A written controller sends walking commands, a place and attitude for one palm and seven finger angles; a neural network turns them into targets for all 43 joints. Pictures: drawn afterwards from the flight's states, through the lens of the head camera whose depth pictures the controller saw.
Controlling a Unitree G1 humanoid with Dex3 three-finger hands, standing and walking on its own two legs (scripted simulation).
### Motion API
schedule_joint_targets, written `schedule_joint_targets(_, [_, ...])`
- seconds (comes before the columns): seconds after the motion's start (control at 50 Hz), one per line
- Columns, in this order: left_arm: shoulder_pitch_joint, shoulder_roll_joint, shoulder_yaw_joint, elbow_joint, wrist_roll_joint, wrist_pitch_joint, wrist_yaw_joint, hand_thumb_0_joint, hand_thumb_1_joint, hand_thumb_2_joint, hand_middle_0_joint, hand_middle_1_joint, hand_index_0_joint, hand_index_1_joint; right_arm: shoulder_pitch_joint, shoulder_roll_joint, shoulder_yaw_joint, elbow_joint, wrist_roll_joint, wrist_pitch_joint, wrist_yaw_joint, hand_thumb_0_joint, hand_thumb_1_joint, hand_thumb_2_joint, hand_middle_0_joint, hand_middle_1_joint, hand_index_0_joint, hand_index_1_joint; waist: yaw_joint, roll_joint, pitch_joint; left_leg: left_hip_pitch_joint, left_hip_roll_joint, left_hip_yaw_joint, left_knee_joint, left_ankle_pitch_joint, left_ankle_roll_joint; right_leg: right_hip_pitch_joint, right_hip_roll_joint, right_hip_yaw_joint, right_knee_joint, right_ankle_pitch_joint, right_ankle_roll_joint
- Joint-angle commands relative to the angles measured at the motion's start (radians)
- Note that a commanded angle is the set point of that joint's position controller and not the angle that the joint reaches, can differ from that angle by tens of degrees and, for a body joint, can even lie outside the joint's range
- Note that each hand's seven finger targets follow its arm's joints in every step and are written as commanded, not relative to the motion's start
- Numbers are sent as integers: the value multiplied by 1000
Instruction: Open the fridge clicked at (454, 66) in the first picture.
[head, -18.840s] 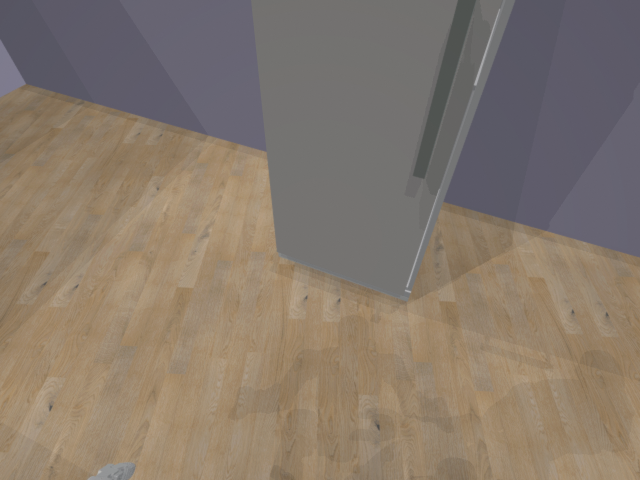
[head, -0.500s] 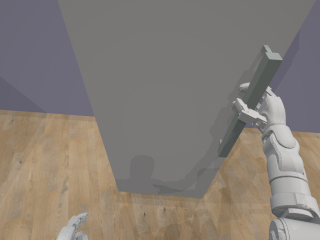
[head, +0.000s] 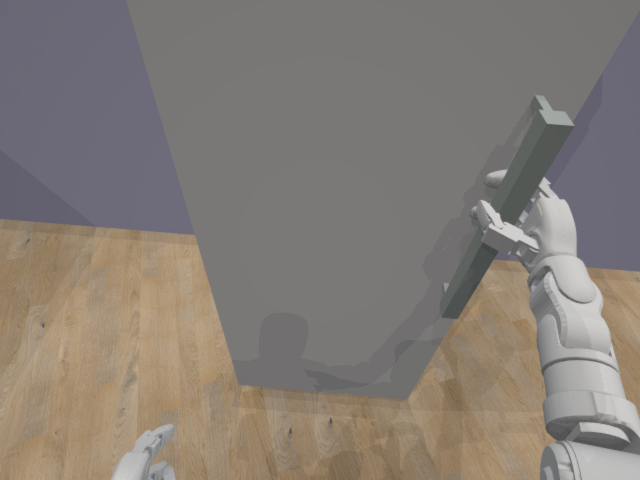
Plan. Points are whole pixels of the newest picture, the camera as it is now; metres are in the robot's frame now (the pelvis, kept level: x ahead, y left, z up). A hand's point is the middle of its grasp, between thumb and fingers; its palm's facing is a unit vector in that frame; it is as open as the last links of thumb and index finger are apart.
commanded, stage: grip the handle and tug to test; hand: right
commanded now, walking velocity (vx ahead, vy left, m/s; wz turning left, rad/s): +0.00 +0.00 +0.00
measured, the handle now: (484, 228) +0.45 -0.19 +0.09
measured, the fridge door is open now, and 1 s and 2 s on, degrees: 0 13 39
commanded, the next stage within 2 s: pull the door a little, standing still in 0.26 s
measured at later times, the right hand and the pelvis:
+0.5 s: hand (493, 230) +0.39 -0.17 +0.14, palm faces +0.01 +1.00 -0.01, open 6.2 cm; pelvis +0.03 +0.00 +0.00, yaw +1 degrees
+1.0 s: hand (496, 294) +0.30 -0.16 +0.14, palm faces +0.06 +0.98 -0.20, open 6.9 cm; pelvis +0.04 +0.00 +0.01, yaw +2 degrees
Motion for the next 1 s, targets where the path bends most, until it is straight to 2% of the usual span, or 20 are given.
schedule_joint_targets(0.0, [-66, 123, 47, -151, -3, -57, 6, 0, 900, 900, -200, -300, -200, -300, -324, -154, -19, -312, 21, -85, 27, 0, -900, -900, 450, 1400, 450, 1400, -22, 12, -304, 104, -20, -14, -43, 380, 9, 166, 33, 20, -43, 269, -45])
schedule_joint_targets(0.04, [-62, 127, 49, -152, -3, -57, 5, 0, 900, 900, -200, -300, -200, -300, -293, -155, -17, -321, 20, -79, 24, 0, -900, -900, 450, 1400, 450, 1400, -21, 42, -296, 111, -21, -10, -41, 392, 9, 165, 29, 21, -40, 290, -46])
schedule_joint_targets(0.06, [-71, 125, 49, -158, -3, -59, 4, 0, 900, 900, -200, -300, -200, -300, -272, -164, -36, -342, 24, -74, 22, 0, -900, -900, 450, 1400, 450, 1400, -35, 11, -301, 115, -20, -15, -39, 405, 10, 167, 30, 19, -42, 296, -45])
schedule_joint_targets(0.16, [-81, 123, 52, -171, -2, -60, -1, 0, 900, 900, -200, -300, -200, -300, -166, -151, -43, -429, 31, -45, 24, 0, -900, -900, 450, 1400, 450, 1400, -44, 32, -310, 149, -19, -11, -31, 486, 8, 183, 27, 10, -40, 371, -44])
schedule_joint_targets(0.22, [-94, 117, 53, -186, -1, -63, -6, 0, 900, 900, -200, -300, -200, -300, -79, -134, -44, -512, 35, -22, 26, 0, -900, -900, 450, 1400, 450, 1400, -61, 6, -326, 167, -19, -9, -23, 532, 10, 208, 24, 6, -40, 433, -38])
schedule_joint_targets(0.24, [-92, 121, 55, -185, 0, -61, -6, 0, 900, 900, -200, -300, -200, -300, -66, -145, -46, -528, 35, -18, 24, 0, -900, -900, 450, 1400, 450, 1400, -54, 31, -325, 180, -18, -9, -24, 560, 8, 211, 23, 2, -34, 457, -41])
schedule_joint_targets(0.32, [-102, 115, 55, -191, 2, -56, -5, 0, 900, 900, -200, -300, -200, -300, -10, -147, -69, -589, 40, 22, 23, 0, -900, -900, 450, 1400, 450, 1400, -63, 25, -314, 186, -19, -7, -21, 609, 6, 222, 21, -2, -37, 504, -38])
schedule_joint_targets(0.34, [-99, 119, 56, -190, 1, -51, -3, 0, 900, 900, -200, -300, -200, -300, 9, -156, -68, -595, 38, 27, 21, 0, -900, -900, 450, 1400, 450, 1400, -58, 41, -307, 193, -18, -6, -24, 614, 5, 221, 18, -3, -35, 513, -38])
schedule_joint_targets(0.36, [-100, 121, 54, -179, 1, -46, 3, 0, 900, 900, -200, -300, -200, -300, -75, -186, -86, -589, 33, 35, 14, 0, -900, -900, 450, 1400, 450, 1400, -40, 24, -292, 174, -18, -9, -28, 611, 3, 217, 23, 0, -38, 497, -39])
schedule_joint_targets(0.4, [-98, 115, 50, -169, 3, -39, 12, 0, 900, 900, -200, -300, -200, -300, -158, -133, -39, -565, 30, 58, 7, 0, -900, -900, 450, 1400, 450, 1400, -17, 31, -273, 143, -21, -4, -36, 582, 1, 225, 24, 4, -36, 475, -39])
schedule_joint_targets(0.48, [-106, 109, 51, -180, 6, -32, 9, 0, 900, 900, -200, -300, -200, -300, -39, -120, -37, -601, 26, 78, 8, 0, -900, -900, 450, 1400, 450, 1400, -48, -23, -316, 165, -15, -3, -27, 608, 6, 256, 24, 5, -28, 550, -33])
schedule_joint_targets(0.58, [-127, 104, 50, -209, 9, -25, 1, 0, 900, 900, -200, -300, -200, -300, 107, -115, -41, -689, 35, 80, 19, 0, -900, -900, 450, 1400, 450, 1400, -70, 24, -330, 214, -12, -1, -20, 668, 4, 259, 19, 2, -34, 589, -36])
schedule_joint_targets(0.68, [-154, 95, 43, -247, 8, -16, -7, 0, 900, 900, -200, -300, -200, -300, 329, -96, -40, -826, 50, 103, 29, 0, -900, -900, 450, 1400, 450, 1400, -88, 39, -294, 245, -8, 2, -23, 709, -1, 250, 13, -6, -45, 602, -38])
schedule_joint_targets(0.8, [-179, 77, 38, -292, 9, -9, -19, 0, 900, 900, -200, -300, -200, -300, 668, -54, -12, -1106, 62, 143, 21, 0, -900, -900, 450, 1400, 450, 1400, -98, 6, -253, 240, -6, 10, -23, 706, -5, 255, 8, -8, -49, 614, -32])
schedule_joint_targets(0.82, [-178, 81, 37, -291, 10, -8, -17, 0, 900, 900, -200, -300, -200, -300, 657, -89, -41, -1150, 62, 149, 12, 0, -900, -900, 450, 1400, 450, 1400, -94, 13, -242, 231, -9, 12, -28, 685, -5, 251, 7, -7, -53, 586, -31])
schedule_joint_targets(0.84, [-142, 89, 13, -281, 17, 1, 17, 0, 900, 900, -200, -300, -200, -300, 172, -360, -143, -1216, -86, 18, -134, 0, -900, -900, 450, 1400, 450, 1400, -10, -42, -69, 82, 39, -94, -152, 647, -29, 241, 11, -33, -42, 438, -41])
schedule_joint_targets(0.86, [-156, 86, 38, -221, 38, 9, 26, 0, 900, 900, -200, -300, -200, -300, 389, -173, -59, -1042, -82, -9, -178, 0, -900, -900, 450, 1400, 450, 1400, -8, 60, -97, 62, 64, -84, -171, 621, -29, 259, 4, -9, -16, 386, -49])
schedule_joint_targets(0.88, [-157, 94, 40, -225, 47, 22, 29, 0, 900, 900, -200, -300, -200, -300, 548, -96, 17, -991, -101, -17, -193, 0, -900, -900, 450, 1400, 450, 1400, -13, 69, -114, 60, 73, -83, -161, 675, -26, 277, -3, -8, -14, 424, -52])
schedule_joint_targets(0.92, [-161, 90, 44, -241, 51, 51, 31, 0, 900, 900, -200, -300, -200, -300, 599, -85, 54, -1059, -123, -44, -209, 0, -900, -900, 450, 1400, 450, 1400, -8, 63, -191, 108, 70, -60, -123, 773, -39, 316, -12, -8, -23, 547, -51])
schedule_joint_targets(0.98, [-185, 78, 41, -262, 60, 86, 37, 0, 900, 900, -200, -300, -200, -300, 650, -77, 79, -1111, -135, -70, -230, 0, -900, -900, 450, 1400, 450, 1400, -6, 4, -228, 102, 46, -25, -88, 697, -43, 382, -40, 17, -60, 715, -52])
